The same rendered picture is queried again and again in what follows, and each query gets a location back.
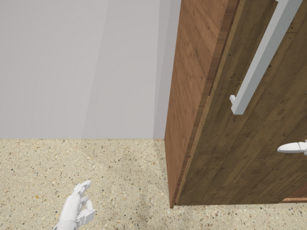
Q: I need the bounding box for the left robot hand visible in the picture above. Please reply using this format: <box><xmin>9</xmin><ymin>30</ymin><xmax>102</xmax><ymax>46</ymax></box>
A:
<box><xmin>59</xmin><ymin>180</ymin><xmax>95</xmax><ymax>228</ymax></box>

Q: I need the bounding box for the right robot hand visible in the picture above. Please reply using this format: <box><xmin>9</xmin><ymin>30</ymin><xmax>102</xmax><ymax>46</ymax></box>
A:
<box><xmin>277</xmin><ymin>139</ymin><xmax>307</xmax><ymax>156</ymax></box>

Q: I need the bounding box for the handle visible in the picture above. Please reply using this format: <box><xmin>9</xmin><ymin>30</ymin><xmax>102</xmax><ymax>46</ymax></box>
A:
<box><xmin>229</xmin><ymin>0</ymin><xmax>303</xmax><ymax>115</ymax></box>

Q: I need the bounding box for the wardrobe door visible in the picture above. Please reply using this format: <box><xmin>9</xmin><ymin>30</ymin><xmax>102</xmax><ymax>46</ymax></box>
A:
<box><xmin>176</xmin><ymin>0</ymin><xmax>307</xmax><ymax>206</ymax></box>
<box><xmin>287</xmin><ymin>183</ymin><xmax>307</xmax><ymax>198</ymax></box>

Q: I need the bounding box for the left robot forearm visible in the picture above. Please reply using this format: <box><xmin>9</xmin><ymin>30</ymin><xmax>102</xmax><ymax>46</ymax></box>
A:
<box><xmin>53</xmin><ymin>220</ymin><xmax>77</xmax><ymax>230</ymax></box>

